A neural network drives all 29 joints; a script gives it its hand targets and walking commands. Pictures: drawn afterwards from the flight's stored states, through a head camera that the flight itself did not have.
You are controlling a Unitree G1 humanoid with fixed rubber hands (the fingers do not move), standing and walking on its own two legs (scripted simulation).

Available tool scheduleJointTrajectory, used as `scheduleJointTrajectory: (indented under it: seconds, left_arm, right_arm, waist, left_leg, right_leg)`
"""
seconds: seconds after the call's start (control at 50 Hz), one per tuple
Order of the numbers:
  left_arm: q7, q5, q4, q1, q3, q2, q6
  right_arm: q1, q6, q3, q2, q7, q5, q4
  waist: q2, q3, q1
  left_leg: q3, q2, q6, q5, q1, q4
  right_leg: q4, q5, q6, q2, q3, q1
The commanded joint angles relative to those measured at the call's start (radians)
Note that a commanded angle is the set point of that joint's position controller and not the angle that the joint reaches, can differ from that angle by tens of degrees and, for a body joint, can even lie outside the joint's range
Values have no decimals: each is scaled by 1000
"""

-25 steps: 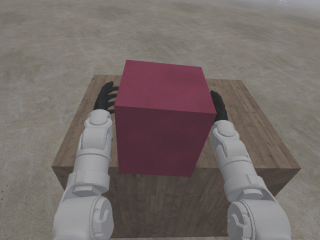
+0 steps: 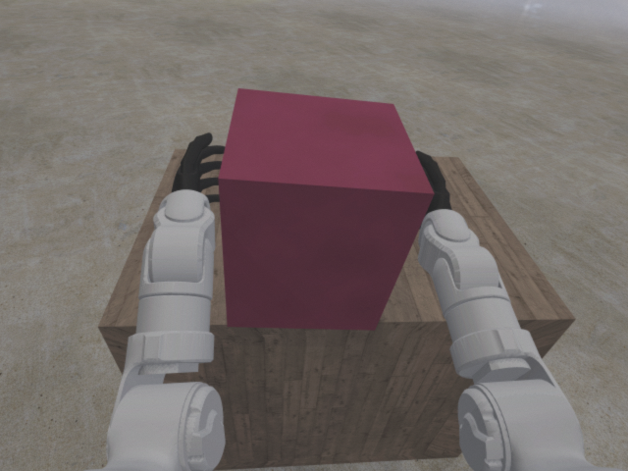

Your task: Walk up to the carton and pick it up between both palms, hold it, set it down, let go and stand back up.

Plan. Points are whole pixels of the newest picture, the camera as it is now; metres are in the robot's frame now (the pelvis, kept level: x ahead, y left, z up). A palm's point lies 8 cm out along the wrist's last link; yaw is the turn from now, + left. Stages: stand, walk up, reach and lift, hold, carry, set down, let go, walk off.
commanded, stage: reach and lift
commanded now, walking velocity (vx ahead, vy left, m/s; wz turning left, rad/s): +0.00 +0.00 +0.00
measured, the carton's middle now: (310, 215) +0.42 +0.00 +0.16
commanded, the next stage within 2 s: hold in 1.08 s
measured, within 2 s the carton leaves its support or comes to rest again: neither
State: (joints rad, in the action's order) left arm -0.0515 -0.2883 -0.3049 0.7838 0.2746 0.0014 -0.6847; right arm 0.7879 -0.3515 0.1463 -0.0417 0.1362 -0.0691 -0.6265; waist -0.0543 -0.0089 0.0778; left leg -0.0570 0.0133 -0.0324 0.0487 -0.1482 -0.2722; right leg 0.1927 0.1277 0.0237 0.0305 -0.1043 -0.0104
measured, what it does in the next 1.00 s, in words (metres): stands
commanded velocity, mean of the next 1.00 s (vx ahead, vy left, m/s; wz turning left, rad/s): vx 0.00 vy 0.00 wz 0.00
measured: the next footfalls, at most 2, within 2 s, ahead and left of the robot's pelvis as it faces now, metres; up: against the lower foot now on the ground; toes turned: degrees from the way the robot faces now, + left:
none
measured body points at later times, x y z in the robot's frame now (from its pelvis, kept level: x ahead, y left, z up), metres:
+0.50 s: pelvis +0.00 +0.00 +0.00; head -0.03 +0.04 +0.45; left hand +0.41 +0.15 +0.23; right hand +0.40 -0.15 +0.22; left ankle +0.07 +0.10 -0.75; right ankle -0.01 -0.10 -0.75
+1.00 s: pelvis +0.01 +0.00 +0.00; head -0.04 +0.03 +0.45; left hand +0.40 +0.15 +0.25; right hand +0.40 -0.15 +0.25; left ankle +0.07 +0.10 -0.75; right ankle -0.01 -0.10 -0.75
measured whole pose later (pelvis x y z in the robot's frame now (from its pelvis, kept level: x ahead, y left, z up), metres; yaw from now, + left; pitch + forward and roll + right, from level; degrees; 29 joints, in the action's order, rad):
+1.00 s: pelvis +0.01 +0.00 +0.00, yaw +0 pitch -5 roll -1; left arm 0.00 -0.30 -0.19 0.83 0.31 0.02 -0.85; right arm 0.87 -0.53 0.06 -0.10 0.23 -0.24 -0.54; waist -0.05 -0.04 0.09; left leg -0.05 0.01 -0.02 0.06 -0.13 -0.27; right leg 0.19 0.14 0.02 0.03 -0.11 -0.03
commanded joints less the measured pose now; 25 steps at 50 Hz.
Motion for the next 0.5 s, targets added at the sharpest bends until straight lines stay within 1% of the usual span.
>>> scheduleJointTrajectory:
  seconds: [0.0, 0.1, 0.18, 0.22, 0.34, 0.48]
  left_arm:
    - [130, 137, 162, 571, -352, -455, 32]
    - [142, 134, 191, 563, -350, -449, -2]
    - [143, 134, 176, 600, -337, -441, -16]
    - [139, 139, 177, 611, -337, -444, -19]
    - [138, 144, 195, 616, -343, -448, -25]
    - [152, 139, 246, 600, -354, -448, -46]
  right_arm:
    - [738, 50, -230, 325, -47, -68, 282]
    - [727, 16, -246, 315, -28, -101, 306]
    - [754, 2, -212, 293, -33, -96, 272]
    - [767, 1, -200, 289, -38, -90, 271]
    - [774, -12, -213, 288, -34, -97, 297]
    - [758, -36, -259, 287, -10, -148, 336]
  waist:
    - [78, -443, 12]
    - [78, -423, 13]
    - [92, -379, 17]
    - [96, -390, 21]
    - [92, -452, 25]
    - [88, -465, 22]
  left_leg:
    - [65, 3, 20, -106, 379, -38]
    - [61, -1, 24, -105, 370, -36]
    - [57, 6, 33, -7, 348, -15]
    - [57, 11, 35, 2, 354, -14]
    - [62, 9, 36, -89, 398, -36]
    - [63, -7, 44, -181, 412, -52]
  right_leg:
    - [-36, -122, -48, -1, 12, 115]
    - [-38, -119, -49, -2, 14, 104]
    - [-47, -10, -45, -3, 5, 155]
    - [-48, 2, -43, -2, 4, 163]
    - [-46, -75, -41, 2, 10, 141]
    - [-35, -169, -48, 8, 13, 96]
